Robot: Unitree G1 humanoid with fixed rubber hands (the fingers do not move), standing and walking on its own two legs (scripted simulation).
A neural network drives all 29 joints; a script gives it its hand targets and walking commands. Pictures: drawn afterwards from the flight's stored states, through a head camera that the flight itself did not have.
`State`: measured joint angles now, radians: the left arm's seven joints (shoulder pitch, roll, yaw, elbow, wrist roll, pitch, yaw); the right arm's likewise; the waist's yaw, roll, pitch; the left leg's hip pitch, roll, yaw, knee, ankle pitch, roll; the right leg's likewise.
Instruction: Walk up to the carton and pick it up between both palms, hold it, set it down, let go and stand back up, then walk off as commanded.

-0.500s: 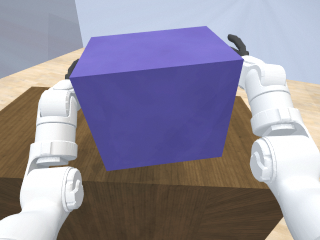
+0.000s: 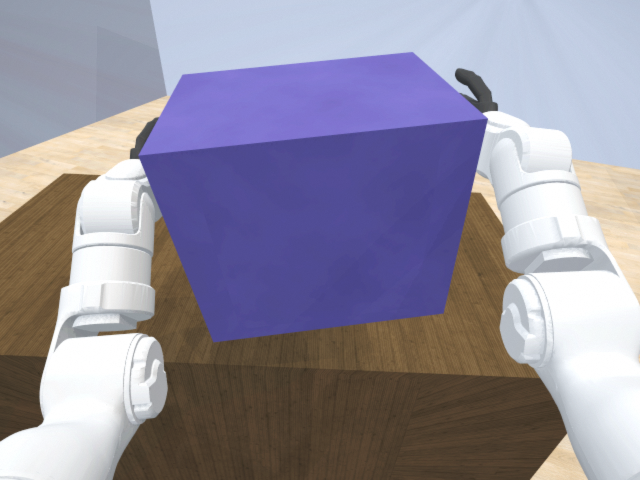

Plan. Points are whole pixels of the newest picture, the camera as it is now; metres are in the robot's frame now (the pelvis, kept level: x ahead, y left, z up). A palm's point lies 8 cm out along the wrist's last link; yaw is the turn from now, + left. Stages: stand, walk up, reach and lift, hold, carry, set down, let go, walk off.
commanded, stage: hold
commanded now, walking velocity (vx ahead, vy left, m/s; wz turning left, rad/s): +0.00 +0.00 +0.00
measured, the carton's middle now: (314, 195) +0.38 +0.02 +0.24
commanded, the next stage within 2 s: set down in 0.54 s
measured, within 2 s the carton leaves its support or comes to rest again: neither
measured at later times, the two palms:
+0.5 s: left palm (147, 176) +0.36 +0.22 +0.27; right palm (474, 132) +0.38 -0.16 +0.33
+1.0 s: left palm (138, 153) +0.37 +0.22 +0.29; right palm (474, 99) +0.39 -0.16 +0.36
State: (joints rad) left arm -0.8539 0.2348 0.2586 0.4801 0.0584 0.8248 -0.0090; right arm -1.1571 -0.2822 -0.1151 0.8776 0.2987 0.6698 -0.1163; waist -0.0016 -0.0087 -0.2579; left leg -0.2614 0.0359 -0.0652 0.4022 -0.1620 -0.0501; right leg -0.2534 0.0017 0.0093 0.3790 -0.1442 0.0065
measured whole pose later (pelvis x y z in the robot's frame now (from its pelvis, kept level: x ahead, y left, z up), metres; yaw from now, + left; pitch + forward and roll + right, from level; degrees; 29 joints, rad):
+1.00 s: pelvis +0.00 +0.00 +0.00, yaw +0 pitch +0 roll -1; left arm -0.94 0.22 0.39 0.57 0.08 0.68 -0.04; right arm -1.27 -0.28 -0.17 1.05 0.18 0.43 0.00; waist 0.00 -0.02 -0.22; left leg -0.23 0.04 -0.07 0.40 -0.17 -0.05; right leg -0.22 0.00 0.01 0.38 -0.15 0.01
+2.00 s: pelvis +0.02 +0.00 +0.00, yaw +0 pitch +0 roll +0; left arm -0.85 0.14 0.33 0.49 0.10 0.64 0.08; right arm -1.09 -0.27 -0.19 1.04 0.16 0.23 0.09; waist 0.00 -0.02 -0.10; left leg -0.20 0.04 -0.07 0.40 -0.19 -0.05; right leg -0.19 0.00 0.01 0.38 -0.18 0.01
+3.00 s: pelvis +0.03 -0.01 +0.00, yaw +0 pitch +1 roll +0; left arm -0.79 0.05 0.37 0.49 0.10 0.57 0.13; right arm -1.03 -0.30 -0.20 1.08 0.10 0.14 0.16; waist 0.00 0.02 -0.06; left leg -0.20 0.04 -0.07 0.38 -0.20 -0.06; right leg -0.20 0.00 0.00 0.38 -0.20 0.01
